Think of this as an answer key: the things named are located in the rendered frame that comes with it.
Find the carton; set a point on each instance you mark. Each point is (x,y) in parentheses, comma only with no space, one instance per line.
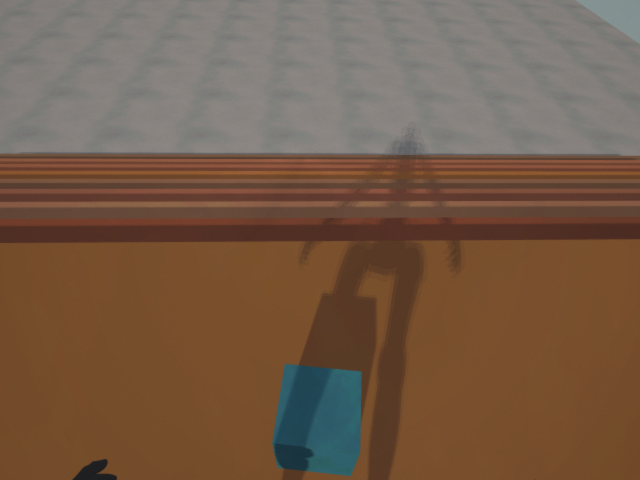
(318,422)

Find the robot left hand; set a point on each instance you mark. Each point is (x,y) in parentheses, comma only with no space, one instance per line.
(90,471)

